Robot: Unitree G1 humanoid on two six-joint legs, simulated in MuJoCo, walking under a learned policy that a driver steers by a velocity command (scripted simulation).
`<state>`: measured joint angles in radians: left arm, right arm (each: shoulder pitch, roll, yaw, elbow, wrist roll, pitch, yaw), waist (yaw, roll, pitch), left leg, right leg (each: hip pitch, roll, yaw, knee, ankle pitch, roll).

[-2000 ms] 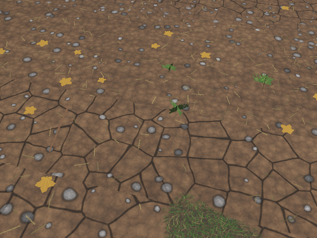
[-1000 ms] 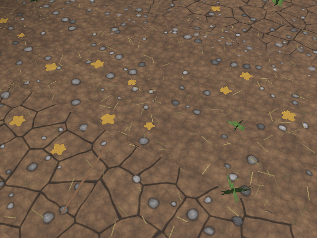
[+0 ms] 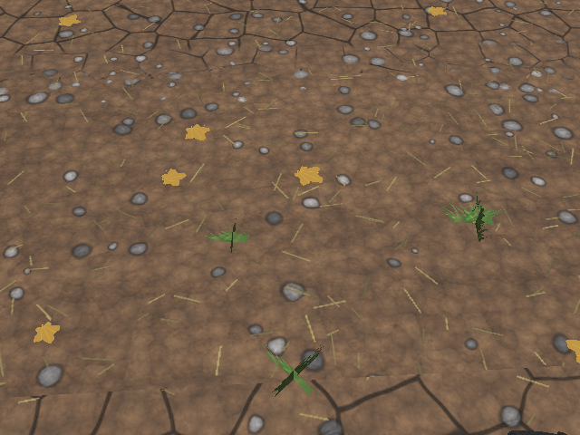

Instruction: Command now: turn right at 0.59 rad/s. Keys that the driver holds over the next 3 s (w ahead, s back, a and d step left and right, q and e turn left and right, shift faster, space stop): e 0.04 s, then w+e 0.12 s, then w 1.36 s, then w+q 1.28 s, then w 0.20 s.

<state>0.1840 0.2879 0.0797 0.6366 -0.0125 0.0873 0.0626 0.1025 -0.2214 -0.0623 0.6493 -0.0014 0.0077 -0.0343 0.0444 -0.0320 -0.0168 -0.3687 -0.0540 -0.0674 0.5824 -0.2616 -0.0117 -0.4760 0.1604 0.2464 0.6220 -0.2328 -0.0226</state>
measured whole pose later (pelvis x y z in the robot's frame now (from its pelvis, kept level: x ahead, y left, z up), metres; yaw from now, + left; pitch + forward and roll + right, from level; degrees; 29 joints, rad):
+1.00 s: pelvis +0.29 -0.09 -0.01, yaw -13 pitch +5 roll +0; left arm 0.50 0.22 0.05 0.90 -0.02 -0.05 0.02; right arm -0.05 -0.21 -0.04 0.65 0.02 -0.09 0.06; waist 0.09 0.02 0.01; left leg -0.62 -0.01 0.03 0.55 0.00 0.08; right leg 0.08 0.02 0.01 0.34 -0.48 -0.02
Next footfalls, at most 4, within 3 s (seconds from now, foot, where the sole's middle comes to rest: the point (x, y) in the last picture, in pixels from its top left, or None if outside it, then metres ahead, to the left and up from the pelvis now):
0.54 right None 0.10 -0.17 -0.76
1.02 left None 0.51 -0.04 -0.76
1.56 right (442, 348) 0.74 -0.33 -0.76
2.08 left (349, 246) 1.05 -0.11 -0.76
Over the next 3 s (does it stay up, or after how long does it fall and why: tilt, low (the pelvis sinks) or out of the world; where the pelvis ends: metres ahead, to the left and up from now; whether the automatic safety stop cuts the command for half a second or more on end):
stays up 1.37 -0.09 0.01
